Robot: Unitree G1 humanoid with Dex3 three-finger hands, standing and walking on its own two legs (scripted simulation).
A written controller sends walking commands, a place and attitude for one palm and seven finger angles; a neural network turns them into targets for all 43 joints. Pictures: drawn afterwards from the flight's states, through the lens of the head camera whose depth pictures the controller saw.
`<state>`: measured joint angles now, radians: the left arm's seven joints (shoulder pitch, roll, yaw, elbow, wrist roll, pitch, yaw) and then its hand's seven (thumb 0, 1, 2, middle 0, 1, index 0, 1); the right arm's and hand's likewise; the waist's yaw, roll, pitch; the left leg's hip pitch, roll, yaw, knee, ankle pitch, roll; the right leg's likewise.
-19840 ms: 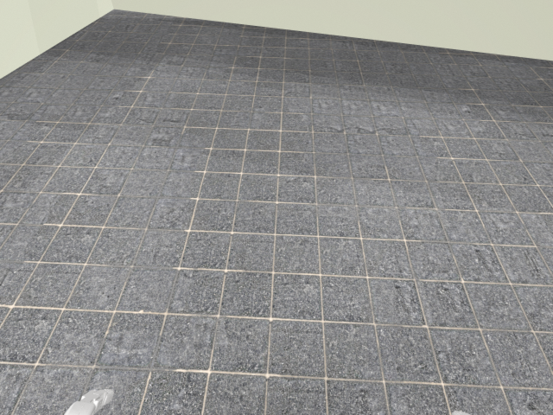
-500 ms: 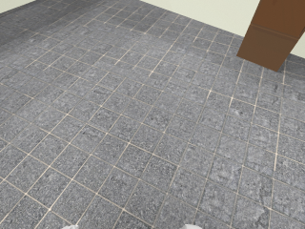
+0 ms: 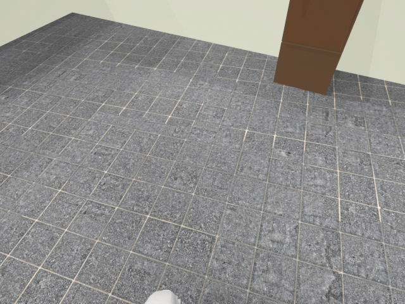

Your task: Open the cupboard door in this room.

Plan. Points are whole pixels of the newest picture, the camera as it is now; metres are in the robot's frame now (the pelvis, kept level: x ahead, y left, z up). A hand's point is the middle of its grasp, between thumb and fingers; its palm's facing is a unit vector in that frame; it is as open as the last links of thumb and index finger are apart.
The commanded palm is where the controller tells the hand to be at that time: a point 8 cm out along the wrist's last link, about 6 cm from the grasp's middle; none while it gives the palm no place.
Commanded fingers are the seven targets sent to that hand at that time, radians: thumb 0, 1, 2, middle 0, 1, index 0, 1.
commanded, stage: turn or walk to find it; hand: left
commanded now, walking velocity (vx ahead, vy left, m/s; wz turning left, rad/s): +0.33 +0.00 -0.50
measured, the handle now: out of the picture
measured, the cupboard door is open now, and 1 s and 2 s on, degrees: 0 0 0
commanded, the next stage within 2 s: stand and wait in 1.58 s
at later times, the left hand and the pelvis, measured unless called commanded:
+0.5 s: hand (112, 248) +0.27 +0.28 -0.17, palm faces -0.21 -0.95 -0.24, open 7.3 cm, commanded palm none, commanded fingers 0.00 0.90 0.90 -0.20 -0.30 -0.20 -0.30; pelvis +0.17 +0.07 +0.00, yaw -16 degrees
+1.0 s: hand (201, 165) +0.54 +0.06 -0.15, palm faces -0.36 -0.90 -0.24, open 7.0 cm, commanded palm none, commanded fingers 0.00 0.90 0.90 -0.20 -0.30 -0.20 -0.30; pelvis +0.36 -0.06 -0.01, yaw -23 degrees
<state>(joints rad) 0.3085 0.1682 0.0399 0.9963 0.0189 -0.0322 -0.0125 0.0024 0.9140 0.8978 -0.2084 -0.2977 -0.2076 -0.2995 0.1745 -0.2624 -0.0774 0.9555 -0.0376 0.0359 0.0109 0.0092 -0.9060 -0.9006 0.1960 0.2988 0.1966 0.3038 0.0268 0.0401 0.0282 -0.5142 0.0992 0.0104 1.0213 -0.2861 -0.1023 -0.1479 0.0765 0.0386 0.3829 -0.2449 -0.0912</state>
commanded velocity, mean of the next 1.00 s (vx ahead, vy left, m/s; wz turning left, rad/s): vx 0.36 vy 0.00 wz -0.27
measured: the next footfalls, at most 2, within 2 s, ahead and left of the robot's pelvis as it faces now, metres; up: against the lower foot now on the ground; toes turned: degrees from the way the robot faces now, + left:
left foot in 0.26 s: +0.19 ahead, +0.17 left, +0.00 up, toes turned -4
right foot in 0.76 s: +0.37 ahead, -0.12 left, +0.00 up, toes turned -30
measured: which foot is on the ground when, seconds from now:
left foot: up 0.00-0.24, down 0.26-0.76, up 0.78-1.00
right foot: down 0.00-0.26, up 0.28-0.74, down 0.76-1.00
